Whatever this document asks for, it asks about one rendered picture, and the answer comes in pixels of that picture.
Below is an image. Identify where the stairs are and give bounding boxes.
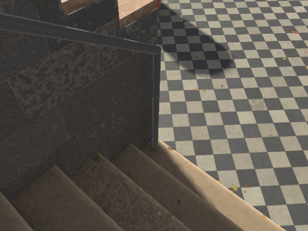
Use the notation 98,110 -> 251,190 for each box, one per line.
0,139 -> 286,231

